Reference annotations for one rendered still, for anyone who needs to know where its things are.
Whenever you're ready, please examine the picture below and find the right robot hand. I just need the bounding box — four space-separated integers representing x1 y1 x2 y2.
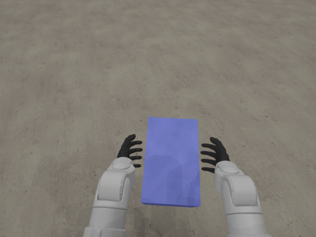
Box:
200 137 230 173

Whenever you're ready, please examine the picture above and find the left robot hand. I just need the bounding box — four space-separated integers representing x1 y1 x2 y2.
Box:
117 134 143 168

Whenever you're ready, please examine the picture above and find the robot right forearm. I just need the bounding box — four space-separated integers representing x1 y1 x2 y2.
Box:
214 160 272 237

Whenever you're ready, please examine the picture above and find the carton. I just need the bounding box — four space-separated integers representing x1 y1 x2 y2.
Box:
141 117 200 207

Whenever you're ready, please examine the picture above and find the robot left forearm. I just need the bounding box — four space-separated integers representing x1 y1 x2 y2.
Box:
83 157 135 237

